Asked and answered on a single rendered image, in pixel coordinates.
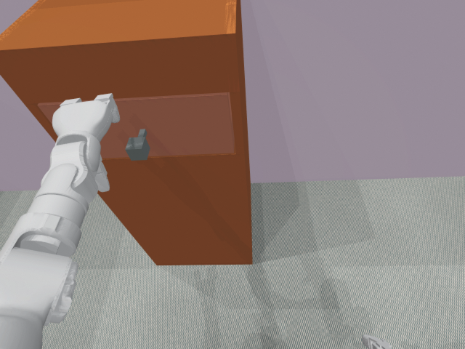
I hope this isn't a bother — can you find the handle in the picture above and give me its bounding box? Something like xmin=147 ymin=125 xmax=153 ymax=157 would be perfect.
xmin=125 ymin=129 xmax=150 ymax=161

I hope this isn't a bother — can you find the robot right hand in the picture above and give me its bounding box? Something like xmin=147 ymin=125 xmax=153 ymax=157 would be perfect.
xmin=362 ymin=334 xmax=392 ymax=349

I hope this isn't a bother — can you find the robot left hand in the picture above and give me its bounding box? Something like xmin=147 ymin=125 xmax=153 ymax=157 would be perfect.
xmin=52 ymin=93 xmax=120 ymax=192

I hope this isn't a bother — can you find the left robot forearm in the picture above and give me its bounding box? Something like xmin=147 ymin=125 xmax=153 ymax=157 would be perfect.
xmin=0 ymin=130 xmax=101 ymax=268

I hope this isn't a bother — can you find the left robot upper arm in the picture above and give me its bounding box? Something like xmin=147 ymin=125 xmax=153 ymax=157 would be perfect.
xmin=0 ymin=247 xmax=78 ymax=349

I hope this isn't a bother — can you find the drawer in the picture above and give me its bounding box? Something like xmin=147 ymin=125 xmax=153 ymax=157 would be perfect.
xmin=37 ymin=92 xmax=235 ymax=159

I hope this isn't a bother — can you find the cabinet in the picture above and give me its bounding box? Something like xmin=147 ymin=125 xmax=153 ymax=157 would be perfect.
xmin=0 ymin=0 xmax=253 ymax=265

